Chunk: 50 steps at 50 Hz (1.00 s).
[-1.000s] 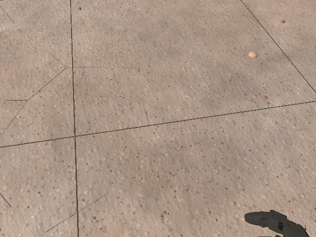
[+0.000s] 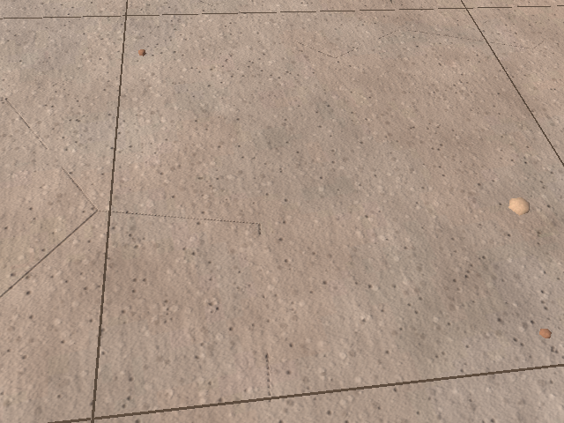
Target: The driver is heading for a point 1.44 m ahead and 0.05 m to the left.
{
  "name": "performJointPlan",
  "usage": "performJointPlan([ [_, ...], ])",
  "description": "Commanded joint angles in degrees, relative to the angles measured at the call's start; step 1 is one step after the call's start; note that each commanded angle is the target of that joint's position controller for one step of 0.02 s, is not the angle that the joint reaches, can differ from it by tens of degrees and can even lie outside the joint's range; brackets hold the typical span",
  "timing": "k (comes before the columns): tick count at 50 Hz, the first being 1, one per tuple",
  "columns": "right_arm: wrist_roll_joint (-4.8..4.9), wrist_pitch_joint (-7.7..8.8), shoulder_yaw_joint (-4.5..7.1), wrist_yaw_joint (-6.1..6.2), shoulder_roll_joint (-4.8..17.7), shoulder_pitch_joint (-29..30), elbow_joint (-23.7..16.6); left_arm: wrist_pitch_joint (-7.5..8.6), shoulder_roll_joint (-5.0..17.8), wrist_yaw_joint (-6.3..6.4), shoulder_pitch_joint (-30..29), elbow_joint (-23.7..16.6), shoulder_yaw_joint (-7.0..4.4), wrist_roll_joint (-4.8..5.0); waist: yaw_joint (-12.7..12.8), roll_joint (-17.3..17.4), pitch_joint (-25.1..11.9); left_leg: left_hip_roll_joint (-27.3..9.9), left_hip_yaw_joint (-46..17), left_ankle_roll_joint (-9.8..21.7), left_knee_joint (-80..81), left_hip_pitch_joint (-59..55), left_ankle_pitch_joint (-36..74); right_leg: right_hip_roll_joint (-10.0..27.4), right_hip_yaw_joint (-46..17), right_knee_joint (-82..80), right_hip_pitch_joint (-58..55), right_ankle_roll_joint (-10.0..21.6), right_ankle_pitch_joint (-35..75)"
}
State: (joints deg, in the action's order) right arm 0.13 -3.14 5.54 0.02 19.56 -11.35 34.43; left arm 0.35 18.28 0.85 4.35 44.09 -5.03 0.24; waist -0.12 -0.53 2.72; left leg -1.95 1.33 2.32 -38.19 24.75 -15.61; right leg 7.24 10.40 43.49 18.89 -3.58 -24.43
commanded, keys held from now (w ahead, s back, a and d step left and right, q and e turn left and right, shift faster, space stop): q+shift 0.26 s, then shift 0.04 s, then e+shift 0.70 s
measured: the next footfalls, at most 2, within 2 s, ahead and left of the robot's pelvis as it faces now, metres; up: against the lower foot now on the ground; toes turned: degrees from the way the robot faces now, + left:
right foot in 0.40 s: +0.15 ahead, -0.11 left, +0.00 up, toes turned +24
right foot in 1.08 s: +0.09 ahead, -0.19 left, +0.00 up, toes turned -15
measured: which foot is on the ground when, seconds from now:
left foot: down 0.00-1.00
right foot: up 0.00-0.38, down 0.40-0.72, up 0.74-1.00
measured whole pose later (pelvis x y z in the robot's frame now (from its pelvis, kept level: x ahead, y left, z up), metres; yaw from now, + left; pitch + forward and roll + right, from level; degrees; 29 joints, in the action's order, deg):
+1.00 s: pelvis +0.05 -0.04 +0.02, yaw -7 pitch +2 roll +1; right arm -0.4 -0.8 4.9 1.8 16.4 -8.3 37.2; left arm -4.4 18.6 -1.7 7.9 34.7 -5.1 1.9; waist -0.8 -0.2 4.4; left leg -3.2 8.8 -0.6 -25.8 10.8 -16.6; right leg 4.4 1.0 49.9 28.3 -5.0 -20.8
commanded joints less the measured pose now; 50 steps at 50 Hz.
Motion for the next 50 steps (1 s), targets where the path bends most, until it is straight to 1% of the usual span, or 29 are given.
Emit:
performJointPlan([
  [1,-1.79,2.63,3.9,-0.34,14.6,-7.5,-4.5,0.15,4.9,0.24,-4.4,-6.7,-0.83,-1.1,-4.4,14.3,-11.9,-17.5,-32.7,18.2,18.4,-23.4,28.3,-7.4,-13.3,28.7,24.1,-0.3,-12.3],
  [2,-0.89,3.4,3.54,-0.24,13.3,-5.8,-4.3,0.36,5.1,0.65,-5.3,-7.0,-0.99,-0.16,-3.0,10.8,-10.2,-14.6,-29.5,15.2,18.7,-22.0,22.7,-6.9,-15.1,27.5,24.5,1.3,-7.0],
  [3,0.43,3.2,3.02,0.29,11.2,-2.6,-4.7,0.43,5.4,1.22,-4.0,-6.0,-1.23,-0.51,-1.1,6.9,-9.4,-12.2,-26.6,12.0,18.1,-20.7,18.7,-5.8,-16.0,24.8,24.3,1.7,-2.4],
  [4,0.97,2.65,2.44,0.96,9.8,0.2,-5.7,0.42,6.0,1.52,-3.4,-5.7,-1.43,-0.92,0.0,7.4,-9.3,-11.1,-25.1,10.7,17.8,-18.1,18.7,-5.6,-16.5,22.0,22.3,1.6,0.3],
  [7,0.23,1.62,2.13,2.34,8.7,1.6,-7.2,0.79,4.3,0.89,-2.0,-4.5,-0.97,-0.52,0.8,6.9,-11.5,-7.6,-23.0,9.6,16.7,-16.1,21.5,-8.6,-16.3,14.6,16.8,0.3,4.6],
  [10,0.73,1.13,2.67,2.95,9.6,1.2,-7.6,0.88,2.9,0.5,-2.7,-4.3,-0.29,-0.08,0.1,6.8,-11.9,-6.6,-25.9,9.6,16.1,-16.1,17.9,-10.5,-17.6,5.3,14.2,-0.7,6.0],
  [14,0.56,0.45,2.75,2.7,9.5,2.5,-8.2,0.9,3.9,-0.19,-1.6,-3.7,-0.51,0.17,-0.3,9.5,-10.9,-5.6,-29.7,8.9,16.0,-13.3,12.2,-11.3,-18.4,-1.5,9.4,-0.5,7.1],
  [17,0.05,0.42,1.62,2.12,7.3,3.2,-8.1,1.27,4.6,-0.86,0.9,-3.0,-0.49,-0.1,-1.1,10.8,-12.4,-6.1,-29.1,8.5,12.9,-13.3,16.9,-9.0,-16.5,-5.4,3.8,0.5,7.6],
  [19,-0.06,0.51,0.01,1.7,4.3,3.7,-7.4,1.72,3.0,-1.54,2.7,-2.9,0.09,-0.67,0.2,9.6,-12.1,-4.8,-27.1,6.9,10.6,-10.0,16.1,-7.6,-14.6,-14.5,-4.7,2.5,15.9],
  [20,-0.75,0.79,-1.19,1.47,1.1,0.8,-5.9,1.8,2.1,-1.87,1.8,-3.5,0.75,-1.72,-0.6,6.4,-11.3,-2.0,-24.7,4.1,9.7,-8.7,9.0,-4.7,-18.1,-20.5,-8.5,4.1,21.5],
  [21,-2.28,1.12,-2.15,1.31,-1.8,-4.3,-4.5,1.82,3.5,-1.83,-1.1,-4.6,1.24,-2.91,-5.1,-4.5,-10.0,3.9,-17.6,0.5,3.2,-8.4,-5.3,2.9,-28.5,-24.5,-8.2,7.2,27.6],
  [22,-2.59,1.48,-1.54,1.2,0.3,-4.5,-5.1,1.75,2.9,-1.73,-4.7,-4.8,2.04,-3.5,-8.0,-11.8,-5.6,5.2,-12.8,-2.7,5.2,-11.2,-9.5,6.6,-34.9,-27.2,1.5,14.3,21.2],
  [23,-2.78,1.98,-0.92,1.41,2.8,-1.7,-4.3,1.6,1.7,-1.75,-7.0,-6.1,2.21,-2.37,-6.4,-9.4,-3.1,3.4,-11.5,-3.6,8.3,-14.2,-4.0,3.5,-33.9,-27.8,4.5,13.2,11.8],
  [24,-2.56,2.32,-0.44,1.46,3.9,2.4,-4.3,1.34,3.4,-1.62,-4.3,-5.8,1.63,-1.26,-3.5,-7.3,-2.8,4.0,-10.4,-3.4,9.1,-15.2,-0.8,0.7,-31.8,-27.5,4.3,10.7,6.5],
  [25,-2.32,2.37,-0.14,1.71,3.9,4.9,-4.5,1.1,7.7,-1.43,-2.2,-5.7,0.48,-0.08,-2.1,-6.8,-1.9,4.7,-9.1,-3.1,8.0,-14.8,-0.1,-0.3,-32.4,-27.5,4.3,9.8,3.9],
  [26,-2.11,2.45,0.03,1.88,3.8,5.3,-5.0,0.86,10.5,-1.07,-1.3,-6.0,-0.46,0.58,-1.6,-7.8,-0.7,4.9,-7.9,-3.1,7.6,-12.8,-0.6,0.2,-34.5,-27.5,3.6,10.1,3.4],
  [27,-1.62,2.81,-0.08,1.88,2.8,5.0,-4.8,0.45,11.4,-0.56,-0.4,-6.3,-0.95,0.83,-1.5,-8.8,-0.4,5.4,-6.8,-3.3,7.1,-10.9,-1.7,0.3,-36.1,-27.0,2.1,10.8,4.5],
  [31,-0.31,4.42,0.29,1.57,0.8,3.7,-3.5,-1.05,9.2,0.58,2.2,-8.1,-1.75,1.36,0.0,-10.4,-4.7,7.0,-6.7,-3.5,5.5,-5.6,-6.4,0.6,-41.8,-22.9,-7.3,14.2,18.8],
  [34,0.27,5.21,0.9,1.0,0.7,-0.1,-1.4,-2.26,8.3,0.74,0.0,-10.0,-2.3,2.22,-1.8,-8.5,-9.3,5.3,-7.1,-2.8,13.6,-12.3,0.2,-1.5,-41.5,-18.1,-7.8,12.5,27.2],
  [35,-0.35,5.12,1.54,0.89,2.6,-0.8,-0.7,-2.61,7.1,0.87,-0.7,-11.1,-2.14,2.56,-1.5,-4.3,-10.7,1.6,-9.5,-0.9,14.9,-18.1,5.1,-4.0,-37.7,-14.7,-2.5,10.2,24.4],
  [36,-1.2,4.65,2.26,0.94,5.3,0.2,-0.8,-2.61,6.2,0.76,0.2,-11.9,-1.82,2.59,0.0,4.8,-8.9,-5.2,-16.3,3.5,17.5,-21.8,13.8,-9.1,-30.7,-7.9,6.2,7.1,13.2],
  [37,-2.41,4.49,2.51,1.03,6.3,1.6,-1.3,-2.31,6.0,0.27,3.3,-11.6,-1.86,2.31,1.1,15.8,-7.9,-16.2,-25.8,10.5,20.2,-24.0,26.0,-14.3,-21.9,2.7,13.9,3.6,-5.1],
  [38,-2.58,4.59,1.81,1.46,4.2,3.8,-2.7,-2.17,9.3,-0.15,5.7,-10.3,-3.14,1.49,1.6,11.9,-7.7,-21.3,-26.1,13.8,19.3,-23.0,32.2,-10.5,-20.1,16.4,16.6,1.1,-10.4],
  [39,-1.91,4.46,1.26,2.06,2.6,5.3,-3.2,-2.46,10.2,-0.39,6.3,-9.6,-3.73,1.65,2.2,7.1,-7.4,-19.8,-21.9,12.7,18.6,-21.2,31.1,-8.5,-18.9,22.2,16.7,0.1,-8.0],
  [40,-1.14,4.35,1.07,2.49,2.3,6.9,-3.3,-3.08,9.1,-0.45,6.6,-9.2,-3.56,1.73,2.7,4.6,-5.7,-16.7,-16.9,10.8,17.9,-20.0,29.1,-7.2,-17.8,24.6,17.4,-0.9,-4.5],
  [41,-0.48,4.34,1.04,2.71,2.6,7.1,-2.9,-3.51,7.2,-0.64,5.8,-9.4,-2.85,1.68,2.0,4.6,-4.3,-14.7,-13.1,9.6,18.0,-20.7,28.6,-5.8,-16.6,24.4,19.7,-1.7,-0.9],
  [44,-1.27,3.5,1.6,3.1,4.8,3.2,-1.5,-3.59,4.4,-1.66,1.2,-12.5,-1.35,2.02,-1.7,7.3,-3.6,-12.8,-6.5,10.2,18.7,-22.7,30.2,-3.8,-11.8,18.4,20.4,-3.0,3.1],
  [47,-1.01,2.8,2.38,2.51,7.1,2.6,-0.9,-3.52,3.7,-2.61,-0.7,-14.8,-0.67,1.61,-2.8,8.4,-5.4,-14.3,-2.4,10.0,18.0,-23.0,30.1,-2.6,-9.2,9.2,15.0,-2.3,3.1],
  [50,0.28,3.08,3.12,1.18,8.8,3.4,-0.4,-4.29,5.4,-2.92,1.1,-15.0,-1.41,1.56,-1.9,9.8,-6.2,-15.5,1.5,8.2,15.7,-21.0,30.0,-4.1,-5.5,1.2,7.8,-0.4,4.7],
])
Velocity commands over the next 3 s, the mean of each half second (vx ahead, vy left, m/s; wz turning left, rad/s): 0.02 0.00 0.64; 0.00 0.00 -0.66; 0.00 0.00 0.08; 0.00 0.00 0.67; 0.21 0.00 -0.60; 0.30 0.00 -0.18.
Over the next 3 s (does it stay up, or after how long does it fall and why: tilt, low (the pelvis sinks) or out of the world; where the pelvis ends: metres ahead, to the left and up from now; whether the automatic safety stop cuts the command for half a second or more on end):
stays up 0.32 -0.09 0.01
